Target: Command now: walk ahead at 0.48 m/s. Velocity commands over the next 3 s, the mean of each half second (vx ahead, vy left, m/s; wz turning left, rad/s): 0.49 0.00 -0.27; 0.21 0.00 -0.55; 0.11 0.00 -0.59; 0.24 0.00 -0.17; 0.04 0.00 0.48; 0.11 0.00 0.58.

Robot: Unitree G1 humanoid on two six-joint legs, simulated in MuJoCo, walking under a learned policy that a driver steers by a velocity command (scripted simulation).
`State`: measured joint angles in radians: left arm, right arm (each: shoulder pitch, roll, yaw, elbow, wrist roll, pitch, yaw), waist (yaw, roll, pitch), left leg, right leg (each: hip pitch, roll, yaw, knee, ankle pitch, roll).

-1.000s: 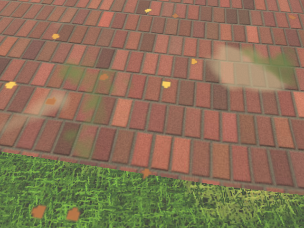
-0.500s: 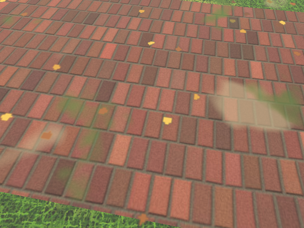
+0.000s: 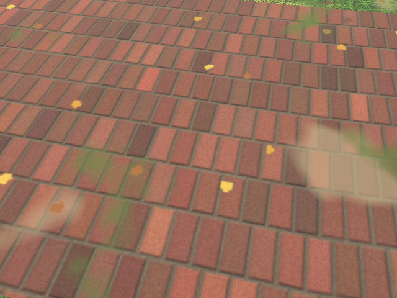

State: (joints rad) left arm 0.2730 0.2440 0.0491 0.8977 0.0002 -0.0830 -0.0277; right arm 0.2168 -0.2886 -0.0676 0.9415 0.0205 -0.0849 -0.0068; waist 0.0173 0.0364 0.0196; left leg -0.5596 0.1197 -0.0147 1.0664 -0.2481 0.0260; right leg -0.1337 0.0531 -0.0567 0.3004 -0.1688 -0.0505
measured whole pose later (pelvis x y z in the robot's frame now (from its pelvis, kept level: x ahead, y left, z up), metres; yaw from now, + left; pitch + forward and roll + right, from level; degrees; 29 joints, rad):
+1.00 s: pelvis +0.42 -0.01 -0.01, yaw -27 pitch +2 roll +2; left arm 0.17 0.29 0.08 0.69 0.00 0.00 0.00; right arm 0.04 -0.31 -0.07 0.82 -0.01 -0.01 -0.04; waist 0.02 0.02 0.08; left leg -0.56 0.03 -0.07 1.09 -0.41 -0.05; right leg -0.41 0.09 0.05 0.45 -0.08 -0.09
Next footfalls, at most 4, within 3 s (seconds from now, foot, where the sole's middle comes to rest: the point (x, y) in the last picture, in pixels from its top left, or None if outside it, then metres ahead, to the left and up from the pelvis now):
0.28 left None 0.34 0.16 -0.78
0.78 right None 0.51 -0.12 -0.78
1.30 left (194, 269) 0.61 0.07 -0.78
1.76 right None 0.49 -0.25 -0.78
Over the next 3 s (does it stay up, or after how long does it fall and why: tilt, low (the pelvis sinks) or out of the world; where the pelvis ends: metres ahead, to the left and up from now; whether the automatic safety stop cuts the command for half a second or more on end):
stays up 0.62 -0.21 0.00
